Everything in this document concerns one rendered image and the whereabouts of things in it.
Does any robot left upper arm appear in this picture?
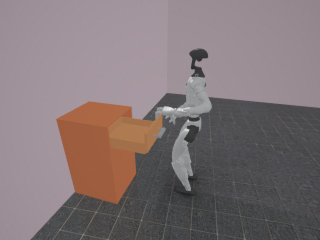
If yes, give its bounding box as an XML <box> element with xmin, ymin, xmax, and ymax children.
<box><xmin>190</xmin><ymin>77</ymin><xmax>212</xmax><ymax>113</ymax></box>

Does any left robot forearm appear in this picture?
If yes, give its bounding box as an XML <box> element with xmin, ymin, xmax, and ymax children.
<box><xmin>173</xmin><ymin>103</ymin><xmax>210</xmax><ymax>118</ymax></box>

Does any left robot thigh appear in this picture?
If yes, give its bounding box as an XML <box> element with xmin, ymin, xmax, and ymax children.
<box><xmin>172</xmin><ymin>126</ymin><xmax>197</xmax><ymax>166</ymax></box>

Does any right robot forearm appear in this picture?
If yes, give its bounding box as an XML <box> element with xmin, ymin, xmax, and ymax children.
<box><xmin>178</xmin><ymin>102</ymin><xmax>186</xmax><ymax>109</ymax></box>

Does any left robot hand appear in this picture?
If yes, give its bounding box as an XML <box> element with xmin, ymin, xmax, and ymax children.
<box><xmin>155</xmin><ymin>106</ymin><xmax>176</xmax><ymax>125</ymax></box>

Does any handle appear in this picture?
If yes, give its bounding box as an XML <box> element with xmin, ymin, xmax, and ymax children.
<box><xmin>153</xmin><ymin>127</ymin><xmax>166</xmax><ymax>138</ymax></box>

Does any left robot foot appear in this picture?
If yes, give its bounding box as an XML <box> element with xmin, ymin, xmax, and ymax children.
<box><xmin>174</xmin><ymin>186</ymin><xmax>196</xmax><ymax>196</ymax></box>

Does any cabinet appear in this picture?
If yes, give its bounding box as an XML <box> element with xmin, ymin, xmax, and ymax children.
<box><xmin>56</xmin><ymin>101</ymin><xmax>137</xmax><ymax>204</ymax></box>

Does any drawer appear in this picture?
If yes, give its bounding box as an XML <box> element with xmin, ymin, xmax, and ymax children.
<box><xmin>108</xmin><ymin>114</ymin><xmax>163</xmax><ymax>154</ymax></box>

